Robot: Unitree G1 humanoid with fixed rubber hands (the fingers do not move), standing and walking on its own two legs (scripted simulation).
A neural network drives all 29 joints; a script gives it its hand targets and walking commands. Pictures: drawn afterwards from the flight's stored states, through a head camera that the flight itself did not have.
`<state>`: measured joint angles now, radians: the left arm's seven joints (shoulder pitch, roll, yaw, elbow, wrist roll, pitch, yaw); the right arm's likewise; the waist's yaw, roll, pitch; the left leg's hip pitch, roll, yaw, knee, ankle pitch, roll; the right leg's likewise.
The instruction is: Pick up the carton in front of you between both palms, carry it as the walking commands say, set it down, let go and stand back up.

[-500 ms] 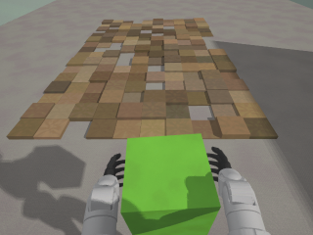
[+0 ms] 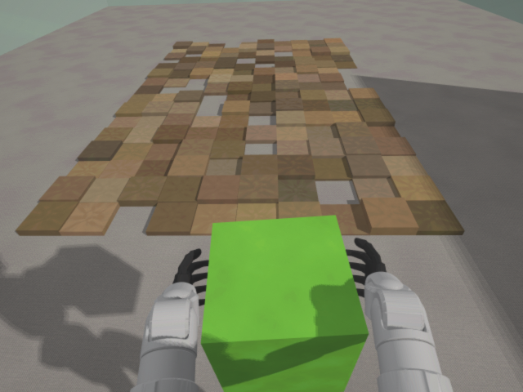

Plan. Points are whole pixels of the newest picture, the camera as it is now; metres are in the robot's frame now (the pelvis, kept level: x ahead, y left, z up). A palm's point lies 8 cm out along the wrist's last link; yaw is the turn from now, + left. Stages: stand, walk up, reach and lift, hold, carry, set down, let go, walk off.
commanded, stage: hold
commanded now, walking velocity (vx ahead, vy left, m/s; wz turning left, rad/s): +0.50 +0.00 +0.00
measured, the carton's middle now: (279, 309) +0.30 +0.00 -0.03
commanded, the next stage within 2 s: carry in 0.02 s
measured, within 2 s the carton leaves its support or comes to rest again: neither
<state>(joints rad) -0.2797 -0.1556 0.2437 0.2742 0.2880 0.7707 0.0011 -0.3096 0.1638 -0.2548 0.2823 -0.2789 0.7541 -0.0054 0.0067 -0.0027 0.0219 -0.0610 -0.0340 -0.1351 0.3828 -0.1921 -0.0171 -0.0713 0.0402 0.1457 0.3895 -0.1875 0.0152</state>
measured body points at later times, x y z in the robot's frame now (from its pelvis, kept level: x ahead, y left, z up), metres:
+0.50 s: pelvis +0.11 +0.00 +0.00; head +0.07 +0.01 +0.45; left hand +0.37 +0.15 +0.08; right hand +0.38 -0.15 +0.09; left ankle +0.09 +0.11 -0.72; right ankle +0.05 -0.11 -0.74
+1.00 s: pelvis +0.40 -0.02 -0.02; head +0.38 -0.02 +0.43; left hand +0.63 +0.14 +0.05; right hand +0.66 -0.16 +0.06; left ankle +0.25 +0.08 -0.67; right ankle +0.43 -0.11 -0.74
